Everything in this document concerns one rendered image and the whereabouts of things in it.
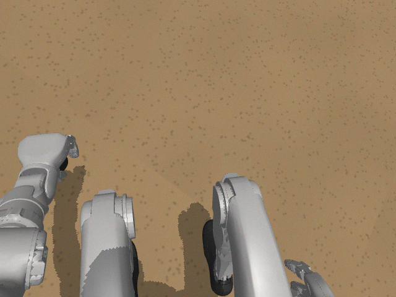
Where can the left robot hand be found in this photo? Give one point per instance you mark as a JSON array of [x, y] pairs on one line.
[[49, 149]]

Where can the right robot hand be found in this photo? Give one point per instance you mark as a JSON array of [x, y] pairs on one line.
[[315, 285]]

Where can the left robot arm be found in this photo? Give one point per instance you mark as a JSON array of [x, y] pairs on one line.
[[23, 250]]

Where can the tin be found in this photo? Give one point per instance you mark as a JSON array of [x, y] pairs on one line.
[[64, 165]]

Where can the right robot foot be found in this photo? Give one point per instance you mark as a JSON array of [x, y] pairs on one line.
[[219, 287]]

